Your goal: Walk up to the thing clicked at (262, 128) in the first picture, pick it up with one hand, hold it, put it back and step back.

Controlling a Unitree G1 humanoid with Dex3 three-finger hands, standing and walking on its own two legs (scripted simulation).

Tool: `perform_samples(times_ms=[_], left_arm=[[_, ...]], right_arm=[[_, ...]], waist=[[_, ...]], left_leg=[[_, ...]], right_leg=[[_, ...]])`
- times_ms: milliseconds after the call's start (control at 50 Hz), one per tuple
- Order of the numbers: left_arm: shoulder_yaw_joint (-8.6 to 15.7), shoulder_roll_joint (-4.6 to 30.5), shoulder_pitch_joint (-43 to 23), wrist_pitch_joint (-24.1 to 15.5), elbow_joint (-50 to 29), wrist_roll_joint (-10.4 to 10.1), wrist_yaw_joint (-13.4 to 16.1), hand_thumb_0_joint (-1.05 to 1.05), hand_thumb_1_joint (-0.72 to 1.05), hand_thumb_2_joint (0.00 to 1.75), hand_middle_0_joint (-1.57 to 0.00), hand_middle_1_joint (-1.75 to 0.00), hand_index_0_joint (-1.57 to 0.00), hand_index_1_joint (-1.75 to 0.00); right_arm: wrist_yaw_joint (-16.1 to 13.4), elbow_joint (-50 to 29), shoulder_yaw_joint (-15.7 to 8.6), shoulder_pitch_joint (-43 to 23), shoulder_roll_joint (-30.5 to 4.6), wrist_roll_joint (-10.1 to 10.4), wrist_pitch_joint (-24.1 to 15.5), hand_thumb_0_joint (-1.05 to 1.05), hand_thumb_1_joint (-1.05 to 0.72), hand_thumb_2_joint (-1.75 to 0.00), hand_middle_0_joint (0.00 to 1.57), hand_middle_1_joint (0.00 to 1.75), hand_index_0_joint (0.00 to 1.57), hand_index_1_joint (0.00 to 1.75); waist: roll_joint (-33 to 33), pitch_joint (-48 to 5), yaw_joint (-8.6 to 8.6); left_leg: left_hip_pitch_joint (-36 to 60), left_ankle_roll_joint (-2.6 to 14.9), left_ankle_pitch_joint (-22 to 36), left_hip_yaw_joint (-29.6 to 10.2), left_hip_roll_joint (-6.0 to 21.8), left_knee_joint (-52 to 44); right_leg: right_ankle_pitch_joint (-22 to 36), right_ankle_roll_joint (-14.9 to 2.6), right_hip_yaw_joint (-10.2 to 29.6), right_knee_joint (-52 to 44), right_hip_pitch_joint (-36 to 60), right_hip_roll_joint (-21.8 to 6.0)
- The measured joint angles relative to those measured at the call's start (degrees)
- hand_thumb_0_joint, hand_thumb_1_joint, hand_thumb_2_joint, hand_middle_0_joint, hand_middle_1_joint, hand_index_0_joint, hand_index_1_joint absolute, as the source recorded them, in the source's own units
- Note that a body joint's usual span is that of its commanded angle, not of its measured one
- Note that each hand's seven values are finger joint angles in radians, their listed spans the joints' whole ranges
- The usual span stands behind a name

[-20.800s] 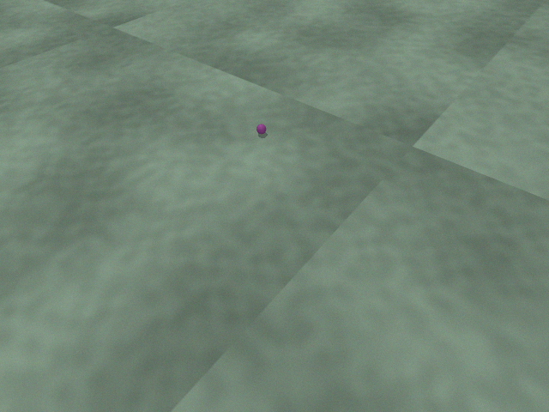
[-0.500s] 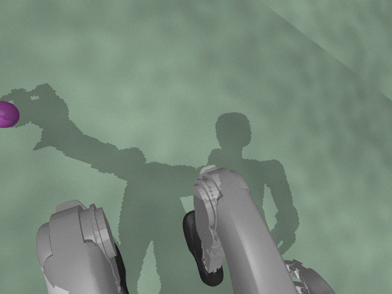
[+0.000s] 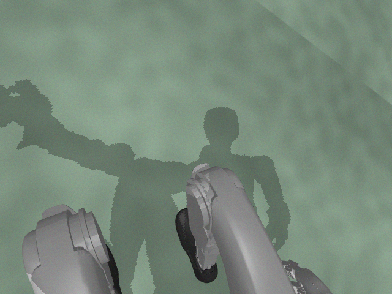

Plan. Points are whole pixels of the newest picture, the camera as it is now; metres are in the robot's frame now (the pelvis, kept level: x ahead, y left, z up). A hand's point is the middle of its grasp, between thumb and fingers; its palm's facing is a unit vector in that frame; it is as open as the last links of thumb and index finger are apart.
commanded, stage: rise first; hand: left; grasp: from above
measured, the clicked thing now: out of the picture +0.52 +0.34 -0.29
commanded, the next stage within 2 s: none
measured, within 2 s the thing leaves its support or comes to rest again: neither
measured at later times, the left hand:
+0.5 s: hand out of the picture +0.47 +0.38 -0.18, palm faces -0.46 -0.10 -0.88, open 14.2 cm
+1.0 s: hand out of the picture +0.48 +0.38 -0.17, palm faces -0.46 -0.10 -0.88, open 14.3 cm
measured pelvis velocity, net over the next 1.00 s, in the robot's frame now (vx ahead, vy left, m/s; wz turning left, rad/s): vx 0.00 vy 0.00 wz -0.01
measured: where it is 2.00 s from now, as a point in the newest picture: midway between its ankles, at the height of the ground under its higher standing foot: (157, 275)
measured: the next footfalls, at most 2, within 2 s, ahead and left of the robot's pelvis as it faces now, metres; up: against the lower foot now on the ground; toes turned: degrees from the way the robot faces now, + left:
none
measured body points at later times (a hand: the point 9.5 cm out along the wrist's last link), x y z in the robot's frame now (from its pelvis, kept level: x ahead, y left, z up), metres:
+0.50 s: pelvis +0.00 +0.00 +0.00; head +0.26 +0.12 +0.34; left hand +0.49 +0.38 -0.13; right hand +0.06 -0.26 -0.08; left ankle +0.07 +0.13 -0.29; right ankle +0.10 -0.12 -0.29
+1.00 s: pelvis +0.00 +0.00 +0.00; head +0.26 +0.12 +0.35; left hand +0.50 +0.38 -0.12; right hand +0.06 -0.26 -0.07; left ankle +0.07 +0.13 -0.29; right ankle +0.10 -0.12 -0.29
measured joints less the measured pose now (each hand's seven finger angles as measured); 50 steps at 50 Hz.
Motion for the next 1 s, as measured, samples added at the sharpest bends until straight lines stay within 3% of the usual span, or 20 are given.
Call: perform_samples(times_ms=[280,1000], left_arm=[[0.2,1.4,-0.3,0.2,0.8,0.1,0.6,0.0,-0.56,1.02,-0.09,-1.02,-0.09,-1.03],[-1.2,3.0,-1.3,0.5,-0.9,-0.4,-2.9,0.0,-0.59,1.05,-0.08,-1.02,-0.08,-1.03]], right_arm=[[0.1,-0.6,1.2,-0.2,-0.2,-0.2,-0.3,0.0,-0.92,-0.9,0.2,0.3,0.2,0.3],[-0.4,-2.5,2.1,-0.1,-0.5,0.2,0.9,0.0,-0.91,-0.9,0.21,0.3,0.2,0.3]], waist=[[-0.5,0.5,-0.7],[-0.4,0.3,-0.91]], left_leg=[[0.0,0.05,0.1,-0.4,0.1,0.4],[0.0,0.52,0.9,-0.5,-0.3,-0.1]], right_leg=[[0.3,0.12,-0.3,0.0,0.1,0.2],[0.8,0.46,-0.5,-0.9,0.8,0.0]])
